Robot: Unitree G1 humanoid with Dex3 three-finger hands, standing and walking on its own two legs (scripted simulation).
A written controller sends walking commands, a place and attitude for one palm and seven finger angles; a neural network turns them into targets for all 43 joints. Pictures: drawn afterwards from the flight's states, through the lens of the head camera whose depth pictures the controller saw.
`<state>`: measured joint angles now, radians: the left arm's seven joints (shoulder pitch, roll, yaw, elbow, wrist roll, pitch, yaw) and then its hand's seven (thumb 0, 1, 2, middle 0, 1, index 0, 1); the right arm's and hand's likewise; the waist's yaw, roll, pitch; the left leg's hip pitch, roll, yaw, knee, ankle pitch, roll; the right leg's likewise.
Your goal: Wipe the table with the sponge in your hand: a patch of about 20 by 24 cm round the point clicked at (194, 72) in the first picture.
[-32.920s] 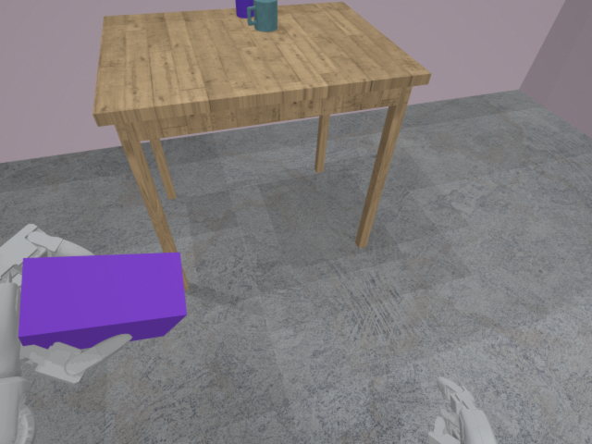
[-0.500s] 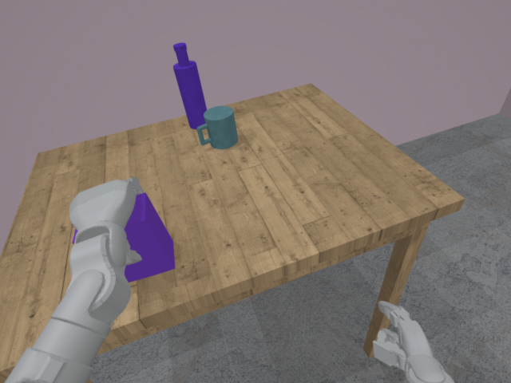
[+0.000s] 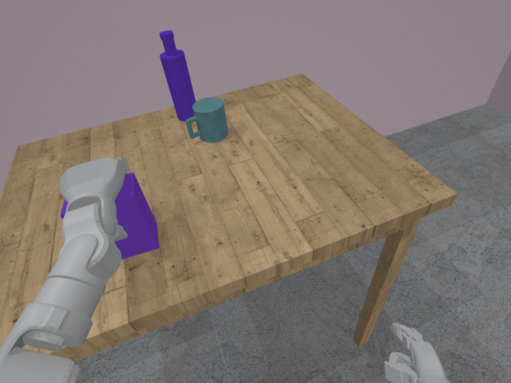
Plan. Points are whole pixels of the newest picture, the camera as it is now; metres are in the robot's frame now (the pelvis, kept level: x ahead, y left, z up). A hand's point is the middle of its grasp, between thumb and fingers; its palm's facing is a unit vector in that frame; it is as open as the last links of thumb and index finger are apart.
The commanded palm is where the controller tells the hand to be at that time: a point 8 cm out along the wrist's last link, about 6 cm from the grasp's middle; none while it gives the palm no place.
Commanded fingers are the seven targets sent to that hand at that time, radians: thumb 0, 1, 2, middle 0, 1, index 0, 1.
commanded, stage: wipe forward along the middle lane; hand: left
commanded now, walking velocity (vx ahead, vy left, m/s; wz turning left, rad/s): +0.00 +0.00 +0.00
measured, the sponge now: (120, 228) +0.34 +0.28 +0.07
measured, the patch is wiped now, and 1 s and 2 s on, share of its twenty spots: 1.00 1.00 1.00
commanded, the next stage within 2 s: slide back across to the first lane in 0.66 s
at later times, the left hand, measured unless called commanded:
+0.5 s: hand (102, 186) +0.39 +0.31 +0.13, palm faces -0.04 -0.02 -1.00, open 10.4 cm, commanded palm +0.37 +0.32 +0.17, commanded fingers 0.00 0.10 1.30 -1.20 -1.60 -1.20 -1.60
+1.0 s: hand (95, 176) +0.42 +0.34 +0.13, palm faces -0.02 -0.04 -1.00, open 10.4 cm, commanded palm +0.38 +0.34 +0.19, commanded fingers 0.00 0.10 1.30 -1.20 -1.60 -1.20 -1.60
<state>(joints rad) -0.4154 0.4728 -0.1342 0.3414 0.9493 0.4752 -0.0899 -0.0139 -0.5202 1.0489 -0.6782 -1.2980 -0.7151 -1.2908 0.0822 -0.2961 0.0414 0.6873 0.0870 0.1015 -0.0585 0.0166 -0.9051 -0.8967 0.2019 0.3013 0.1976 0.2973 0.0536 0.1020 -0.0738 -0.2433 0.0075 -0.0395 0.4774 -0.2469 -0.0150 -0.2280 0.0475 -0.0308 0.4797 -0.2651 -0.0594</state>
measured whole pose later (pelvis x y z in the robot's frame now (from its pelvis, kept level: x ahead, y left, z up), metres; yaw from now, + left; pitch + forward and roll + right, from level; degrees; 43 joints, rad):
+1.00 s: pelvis +0.02 +0.04 +0.00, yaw -1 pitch +5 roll -1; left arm -0.59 0.54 -0.04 0.63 0.96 0.29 -0.04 0.00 -0.52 1.05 -0.68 -1.30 -0.71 -1.29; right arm 0.20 -0.30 0.01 0.70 0.09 0.13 -0.04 0.01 -0.91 -0.90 0.20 0.30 0.20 0.30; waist 0.01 0.09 -0.09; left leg -0.29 -0.02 -0.02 0.46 -0.26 0.04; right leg -0.25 0.02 -0.01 0.40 -0.24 -0.01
